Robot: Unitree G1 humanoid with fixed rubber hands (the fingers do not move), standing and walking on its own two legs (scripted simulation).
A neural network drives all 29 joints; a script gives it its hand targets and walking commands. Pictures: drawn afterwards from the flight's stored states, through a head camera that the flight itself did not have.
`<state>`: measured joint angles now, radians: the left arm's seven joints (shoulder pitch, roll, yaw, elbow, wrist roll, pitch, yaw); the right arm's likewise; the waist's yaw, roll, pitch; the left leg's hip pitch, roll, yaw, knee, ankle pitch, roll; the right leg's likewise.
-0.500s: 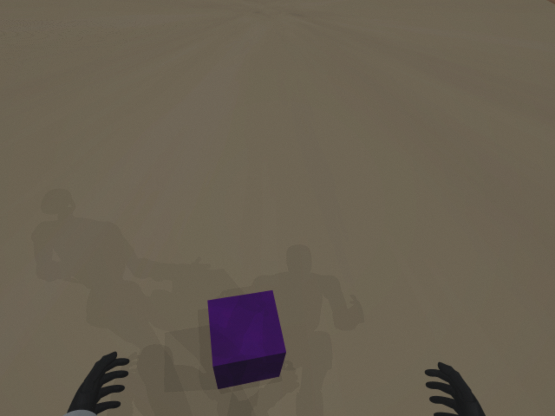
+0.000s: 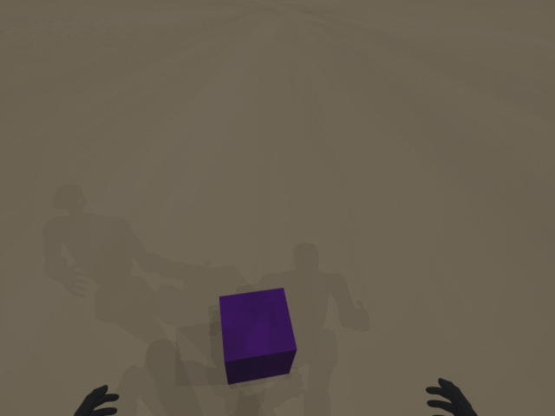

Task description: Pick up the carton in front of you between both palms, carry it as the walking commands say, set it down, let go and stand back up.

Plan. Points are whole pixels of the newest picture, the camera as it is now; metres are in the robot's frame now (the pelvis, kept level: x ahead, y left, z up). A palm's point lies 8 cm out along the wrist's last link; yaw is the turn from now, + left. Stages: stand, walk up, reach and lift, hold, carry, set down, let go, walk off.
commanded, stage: stand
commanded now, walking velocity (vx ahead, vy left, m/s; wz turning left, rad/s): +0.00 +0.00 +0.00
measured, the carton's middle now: (255, 336) +0.45 +0.03 -0.65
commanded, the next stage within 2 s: none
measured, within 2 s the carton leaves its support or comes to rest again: neither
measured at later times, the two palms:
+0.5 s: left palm out of the picture +0.05 +0.28 -0.11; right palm out of the picture +0.08 -0.29 -0.09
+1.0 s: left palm out of the picture +0.04 +0.28 -0.11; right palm out of the picture +0.07 -0.31 -0.10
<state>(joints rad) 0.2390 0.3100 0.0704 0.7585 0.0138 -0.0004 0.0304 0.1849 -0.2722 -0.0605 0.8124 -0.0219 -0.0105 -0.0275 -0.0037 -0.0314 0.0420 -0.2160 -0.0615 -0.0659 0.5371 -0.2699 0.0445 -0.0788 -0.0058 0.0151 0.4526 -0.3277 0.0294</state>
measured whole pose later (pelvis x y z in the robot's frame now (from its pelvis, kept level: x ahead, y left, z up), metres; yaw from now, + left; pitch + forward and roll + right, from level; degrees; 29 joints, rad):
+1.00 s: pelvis -0.03 -0.02 +0.00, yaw +2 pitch -3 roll -1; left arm 0.23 0.34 0.06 0.91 0.01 -0.01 0.03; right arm 0.17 -0.32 -0.04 0.97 -0.01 -0.01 -0.04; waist 0.00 -0.01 0.05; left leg -0.21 -0.05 -0.11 0.46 -0.19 0.01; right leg -0.08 0.01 -0.03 0.42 -0.28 0.00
